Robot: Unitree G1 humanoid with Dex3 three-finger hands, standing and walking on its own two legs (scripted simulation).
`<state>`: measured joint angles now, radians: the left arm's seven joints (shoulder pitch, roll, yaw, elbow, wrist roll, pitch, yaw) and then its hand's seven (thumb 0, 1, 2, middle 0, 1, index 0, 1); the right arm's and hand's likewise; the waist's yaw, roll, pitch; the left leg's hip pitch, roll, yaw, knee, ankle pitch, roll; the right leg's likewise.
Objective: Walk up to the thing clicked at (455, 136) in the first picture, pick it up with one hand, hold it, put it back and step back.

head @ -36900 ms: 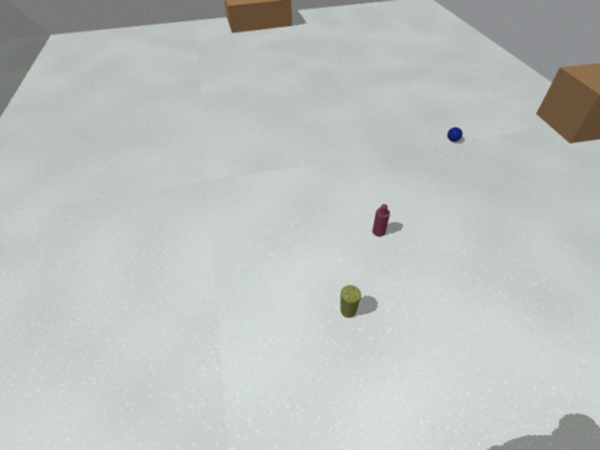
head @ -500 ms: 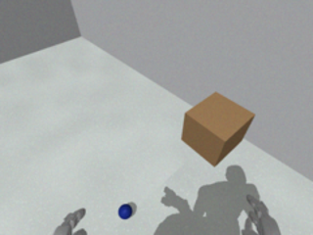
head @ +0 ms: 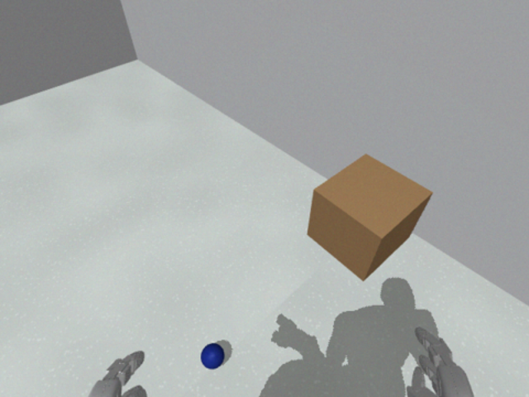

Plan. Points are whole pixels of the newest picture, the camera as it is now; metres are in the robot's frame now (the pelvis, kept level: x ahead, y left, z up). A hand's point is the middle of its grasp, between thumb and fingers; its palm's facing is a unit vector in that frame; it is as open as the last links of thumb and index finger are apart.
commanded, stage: home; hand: left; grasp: from above
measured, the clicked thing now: (212, 356) +0.43 +0.18 -0.67
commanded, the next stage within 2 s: stand in 0.58 s
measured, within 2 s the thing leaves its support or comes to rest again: neither
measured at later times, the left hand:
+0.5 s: hand out of the picture +0.16 +0.18 -0.05, palm faces +0.04 -0.98 -0.19, open 7.4 cm
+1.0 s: hand out of the picture +0.09 +0.24 -0.11, palm faces +0.04 -0.94 -0.33, open 7.4 cm
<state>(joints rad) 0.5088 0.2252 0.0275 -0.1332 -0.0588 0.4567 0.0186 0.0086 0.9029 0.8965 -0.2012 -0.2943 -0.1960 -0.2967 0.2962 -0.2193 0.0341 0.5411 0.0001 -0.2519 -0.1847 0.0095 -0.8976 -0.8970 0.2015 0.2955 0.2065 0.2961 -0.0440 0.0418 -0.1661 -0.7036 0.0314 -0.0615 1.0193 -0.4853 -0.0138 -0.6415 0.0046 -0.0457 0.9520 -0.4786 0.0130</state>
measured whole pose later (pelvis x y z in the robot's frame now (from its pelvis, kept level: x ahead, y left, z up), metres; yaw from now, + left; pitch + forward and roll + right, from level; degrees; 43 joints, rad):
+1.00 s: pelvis -0.01 +0.01 +0.04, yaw +0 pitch -1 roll +0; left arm 0.23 0.29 0.05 0.79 0.05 0.06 0.03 0.01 0.90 0.90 -0.20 -0.29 -0.20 -0.30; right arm 0.19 -0.29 -0.04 0.90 -0.06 -0.03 -0.01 0.01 -0.90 -0.90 0.20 0.30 0.21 0.30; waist 0.02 -0.01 0.03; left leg -0.36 -0.01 -0.02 0.73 -0.35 0.01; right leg -0.33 -0.04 -0.02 0.71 -0.37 0.03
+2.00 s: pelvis +0.00 -0.01 +0.07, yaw +1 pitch -4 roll +0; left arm 0.12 0.29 0.03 1.15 0.02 0.01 0.02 0.00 0.90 0.90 -0.20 -0.30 -0.20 -0.30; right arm 0.13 -0.31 -0.01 1.13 -0.03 0.00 -0.02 0.00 -0.90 -0.90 0.20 0.30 0.20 0.30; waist 0.00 0.02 0.07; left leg -0.10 0.02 -0.04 0.35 -0.18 -0.02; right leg -0.07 -0.01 -0.04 0.34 -0.20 0.01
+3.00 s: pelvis +0.00 -0.02 +0.07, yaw +1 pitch -3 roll +0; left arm 0.13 0.33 0.02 1.14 0.01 0.00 0.00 0.00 0.90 0.90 -0.20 -0.30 -0.20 -0.30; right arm 0.12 -0.33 -0.01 1.14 -0.02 -0.01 0.00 0.00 -0.90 -0.90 0.20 0.30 0.20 0.30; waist 0.00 0.01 0.06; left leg -0.10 0.03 -0.04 0.32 -0.17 -0.03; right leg -0.07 0.00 -0.03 0.32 -0.19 0.00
